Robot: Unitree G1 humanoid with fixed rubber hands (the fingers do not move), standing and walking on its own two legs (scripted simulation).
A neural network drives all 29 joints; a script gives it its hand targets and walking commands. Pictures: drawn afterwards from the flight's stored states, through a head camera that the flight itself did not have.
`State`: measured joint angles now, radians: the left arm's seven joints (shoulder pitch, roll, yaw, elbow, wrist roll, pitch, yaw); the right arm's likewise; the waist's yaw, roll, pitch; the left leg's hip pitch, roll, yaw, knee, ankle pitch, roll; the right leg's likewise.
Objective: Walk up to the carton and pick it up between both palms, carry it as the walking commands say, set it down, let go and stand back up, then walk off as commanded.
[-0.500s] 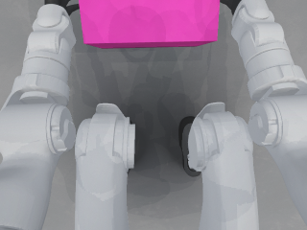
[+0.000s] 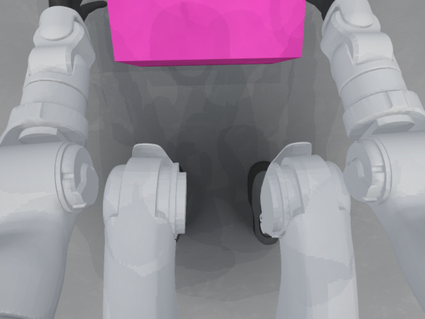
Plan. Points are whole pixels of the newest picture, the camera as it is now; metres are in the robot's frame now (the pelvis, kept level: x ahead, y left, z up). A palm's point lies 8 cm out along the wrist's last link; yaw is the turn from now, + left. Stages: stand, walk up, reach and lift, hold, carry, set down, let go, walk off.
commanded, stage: set down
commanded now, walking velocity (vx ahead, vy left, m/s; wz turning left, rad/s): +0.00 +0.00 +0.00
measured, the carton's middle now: out of the picture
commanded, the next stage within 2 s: let go in 1.62 s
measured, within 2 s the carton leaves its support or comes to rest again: neither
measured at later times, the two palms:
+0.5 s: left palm out of the picture +0.54 +0.23 -0.13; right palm out of the picture +0.55 -0.17 -0.13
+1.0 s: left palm out of the picture +0.52 +0.25 +0.01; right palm out of the picture +0.54 -0.17 +0.00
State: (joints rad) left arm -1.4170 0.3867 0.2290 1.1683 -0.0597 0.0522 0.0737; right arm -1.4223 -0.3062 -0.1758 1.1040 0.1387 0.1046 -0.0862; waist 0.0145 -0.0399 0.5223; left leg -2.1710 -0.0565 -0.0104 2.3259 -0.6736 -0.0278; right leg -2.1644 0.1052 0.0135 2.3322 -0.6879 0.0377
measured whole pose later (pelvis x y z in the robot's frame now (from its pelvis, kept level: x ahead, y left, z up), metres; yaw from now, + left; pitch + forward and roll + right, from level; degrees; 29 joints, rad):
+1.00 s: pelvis -0.02 +0.00 +0.14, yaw +0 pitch +33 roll +0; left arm -1.33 0.51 0.22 0.49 -0.13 0.47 0.07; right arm -1.35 -0.40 -0.18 0.49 0.18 0.47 -0.14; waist 0.02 -0.04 0.53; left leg -1.87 -0.05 -0.02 1.83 -0.52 -0.02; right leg -1.87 0.10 0.04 1.83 -0.53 0.03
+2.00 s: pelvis +0.00 +0.01 +0.33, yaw -1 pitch +23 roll -1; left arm -0.74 0.49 0.12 0.17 -0.14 0.43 -0.02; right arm -0.73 -0.40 -0.15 0.17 0.15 0.46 -0.08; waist 0.04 -0.04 0.52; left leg -1.18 -0.03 -0.04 1.10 -0.33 0.00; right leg -1.16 0.08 0.07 1.08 -0.33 0.02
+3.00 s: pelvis +0.11 +0.00 +0.42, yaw +0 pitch +2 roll +0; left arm 0.22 0.23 0.02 0.35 -0.09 0.11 -0.04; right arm 0.23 -0.20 -0.09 0.39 0.01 0.11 0.08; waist 0.03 -0.04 0.10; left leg -0.28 -0.02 -0.05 0.53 -0.29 0.00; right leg -0.27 0.05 0.07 0.52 -0.29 -0.01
